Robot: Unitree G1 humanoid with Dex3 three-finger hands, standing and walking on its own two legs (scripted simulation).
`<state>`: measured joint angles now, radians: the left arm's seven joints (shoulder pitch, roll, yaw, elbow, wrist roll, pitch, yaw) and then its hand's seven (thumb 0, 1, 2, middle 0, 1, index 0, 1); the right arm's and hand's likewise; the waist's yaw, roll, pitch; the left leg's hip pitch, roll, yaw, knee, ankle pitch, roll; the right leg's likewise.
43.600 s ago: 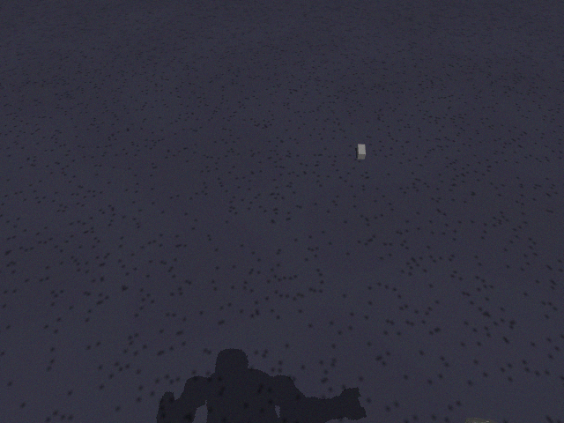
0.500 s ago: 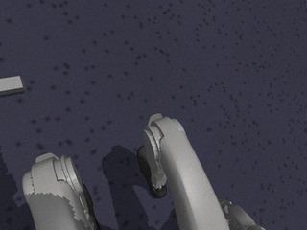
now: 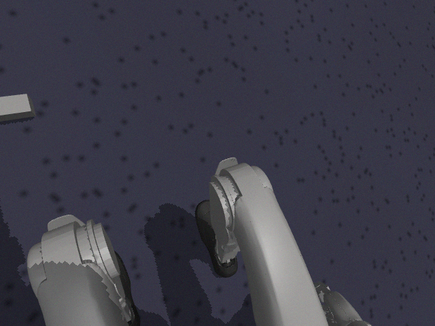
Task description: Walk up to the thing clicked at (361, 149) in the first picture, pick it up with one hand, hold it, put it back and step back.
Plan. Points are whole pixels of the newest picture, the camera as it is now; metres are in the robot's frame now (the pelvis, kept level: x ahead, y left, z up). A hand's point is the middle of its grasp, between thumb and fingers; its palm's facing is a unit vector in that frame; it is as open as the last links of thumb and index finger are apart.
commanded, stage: home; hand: left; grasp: from above
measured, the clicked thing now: (8, 108) +0.56 +0.26 -0.31
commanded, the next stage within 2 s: none
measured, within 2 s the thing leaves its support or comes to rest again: neither
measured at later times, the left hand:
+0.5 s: hand out of the picture +0.47 +0.28 -0.04, palm faces -0.28 -0.51 -0.81, open 8.6 cm
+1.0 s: hand out of the picture +0.32 +0.22 +0.16, palm faces +0.09 -0.94 -0.32, open 7.4 cm
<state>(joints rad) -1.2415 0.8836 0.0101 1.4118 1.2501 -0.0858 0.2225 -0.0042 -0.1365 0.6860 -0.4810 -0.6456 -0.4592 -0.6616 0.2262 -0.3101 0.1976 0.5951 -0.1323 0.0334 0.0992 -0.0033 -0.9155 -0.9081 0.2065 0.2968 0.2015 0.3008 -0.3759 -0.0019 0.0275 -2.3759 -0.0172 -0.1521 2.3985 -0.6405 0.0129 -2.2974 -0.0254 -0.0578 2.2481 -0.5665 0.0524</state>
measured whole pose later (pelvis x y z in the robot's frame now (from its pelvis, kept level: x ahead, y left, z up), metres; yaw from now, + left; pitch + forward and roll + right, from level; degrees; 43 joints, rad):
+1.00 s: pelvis +0.04 -0.01 +0.26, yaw +7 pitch +25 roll -4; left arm -0.13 0.29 0.06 0.39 0.06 0.31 0.09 0.01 0.89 0.89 -0.21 -0.30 -0.20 -0.30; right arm 0.13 -0.22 0.03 0.57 0.03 -0.05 -0.06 0.00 -0.90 -0.90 0.21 0.30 0.20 0.30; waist -0.09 0.02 -0.19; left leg -1.39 0.02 -0.07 1.55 -0.60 -0.01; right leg -1.37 -0.04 -0.04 1.48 -0.54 0.04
